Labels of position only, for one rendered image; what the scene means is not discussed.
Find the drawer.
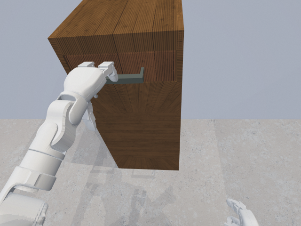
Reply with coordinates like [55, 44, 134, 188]
[64, 50, 175, 82]

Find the robot left forearm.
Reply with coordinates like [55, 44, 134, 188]
[0, 91, 88, 205]

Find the handle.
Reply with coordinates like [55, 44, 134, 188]
[105, 67, 144, 84]

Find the robot left upper arm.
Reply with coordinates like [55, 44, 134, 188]
[0, 192, 48, 226]

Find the robot left hand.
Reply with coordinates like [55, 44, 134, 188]
[63, 62, 118, 131]

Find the cabinet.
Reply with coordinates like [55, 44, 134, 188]
[48, 0, 184, 170]

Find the robot right hand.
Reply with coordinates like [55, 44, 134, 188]
[224, 199, 260, 226]

